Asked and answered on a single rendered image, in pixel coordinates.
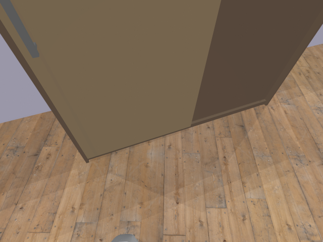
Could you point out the handle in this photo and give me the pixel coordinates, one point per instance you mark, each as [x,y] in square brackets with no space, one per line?
[16,21]

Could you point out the wardrobe door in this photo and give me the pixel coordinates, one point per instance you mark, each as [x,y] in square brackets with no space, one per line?
[119,72]
[252,42]

